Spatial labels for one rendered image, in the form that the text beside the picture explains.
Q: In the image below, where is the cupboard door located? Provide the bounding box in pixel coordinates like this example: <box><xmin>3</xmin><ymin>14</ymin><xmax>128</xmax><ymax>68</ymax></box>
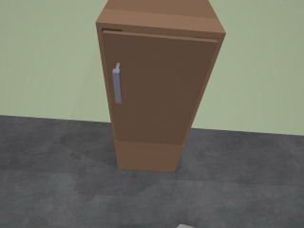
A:
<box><xmin>103</xmin><ymin>30</ymin><xmax>218</xmax><ymax>145</ymax></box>

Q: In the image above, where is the handle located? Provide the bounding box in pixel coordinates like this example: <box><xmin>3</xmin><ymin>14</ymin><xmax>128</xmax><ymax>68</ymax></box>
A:
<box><xmin>112</xmin><ymin>63</ymin><xmax>123</xmax><ymax>104</ymax></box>

